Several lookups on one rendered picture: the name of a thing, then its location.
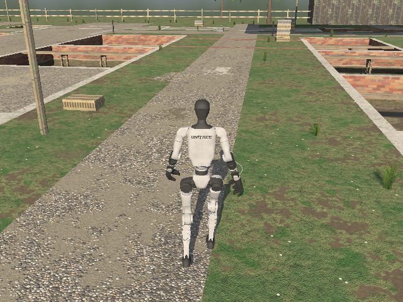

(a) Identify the robot left hand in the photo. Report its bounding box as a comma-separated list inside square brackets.
[166, 169, 180, 181]

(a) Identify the robot left forearm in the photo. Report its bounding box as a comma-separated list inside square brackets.
[166, 150, 177, 172]

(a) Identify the robot right forearm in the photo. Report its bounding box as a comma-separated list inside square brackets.
[226, 152, 240, 181]

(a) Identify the robot left foot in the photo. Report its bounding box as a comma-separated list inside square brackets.
[182, 255, 191, 267]

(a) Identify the robot right hand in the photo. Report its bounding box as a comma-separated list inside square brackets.
[228, 178, 242, 194]

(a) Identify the robot right upper arm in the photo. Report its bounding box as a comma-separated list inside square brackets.
[215, 126, 232, 162]

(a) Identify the robot left upper arm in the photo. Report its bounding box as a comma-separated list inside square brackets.
[171, 126, 189, 160]

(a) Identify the left robot thigh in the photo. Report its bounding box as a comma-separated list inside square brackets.
[180, 177, 193, 225]

